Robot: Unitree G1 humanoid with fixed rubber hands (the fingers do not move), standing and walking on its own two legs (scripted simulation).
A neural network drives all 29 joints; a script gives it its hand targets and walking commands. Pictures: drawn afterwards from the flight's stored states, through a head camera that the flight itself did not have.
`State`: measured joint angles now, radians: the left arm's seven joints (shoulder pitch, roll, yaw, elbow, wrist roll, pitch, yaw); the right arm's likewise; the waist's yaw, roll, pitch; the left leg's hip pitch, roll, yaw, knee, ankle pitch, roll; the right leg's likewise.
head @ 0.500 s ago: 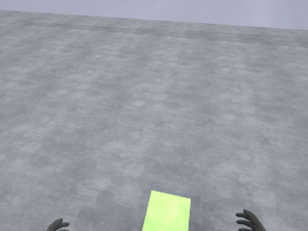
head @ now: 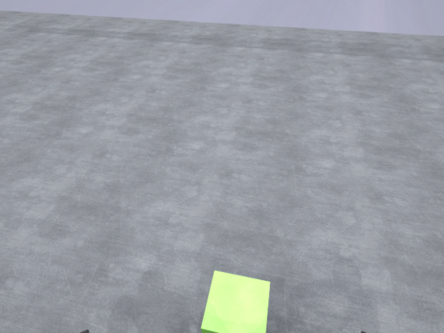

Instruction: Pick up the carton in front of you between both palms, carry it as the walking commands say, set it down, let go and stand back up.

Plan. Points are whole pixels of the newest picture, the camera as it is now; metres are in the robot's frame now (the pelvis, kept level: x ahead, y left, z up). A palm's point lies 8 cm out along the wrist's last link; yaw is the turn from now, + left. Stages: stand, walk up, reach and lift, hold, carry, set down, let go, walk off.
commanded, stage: stand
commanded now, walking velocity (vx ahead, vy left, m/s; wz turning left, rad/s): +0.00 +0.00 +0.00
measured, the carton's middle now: (236, 315) +0.38 -0.04 -0.65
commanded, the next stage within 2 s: none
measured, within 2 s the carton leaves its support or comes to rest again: neither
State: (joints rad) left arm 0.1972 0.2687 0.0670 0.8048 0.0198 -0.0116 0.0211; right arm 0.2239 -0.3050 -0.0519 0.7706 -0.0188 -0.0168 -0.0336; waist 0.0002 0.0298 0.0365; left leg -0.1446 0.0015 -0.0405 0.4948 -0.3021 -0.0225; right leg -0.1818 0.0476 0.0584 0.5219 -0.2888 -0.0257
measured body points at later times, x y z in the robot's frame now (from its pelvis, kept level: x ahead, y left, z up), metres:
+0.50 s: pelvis -0.02 +0.00 +0.00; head -0.02 -0.01 +0.45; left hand +0.09 +0.29 -0.11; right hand +0.07 -0.29 -0.12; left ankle -0.02 +0.14 -0.74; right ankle +0.00 -0.10 -0.74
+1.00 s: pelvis -0.02 +0.01 +0.01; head -0.02 -0.01 +0.46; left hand +0.08 +0.30 -0.11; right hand +0.05 -0.29 -0.12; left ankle -0.02 +0.14 -0.74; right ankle +0.00 -0.10 -0.74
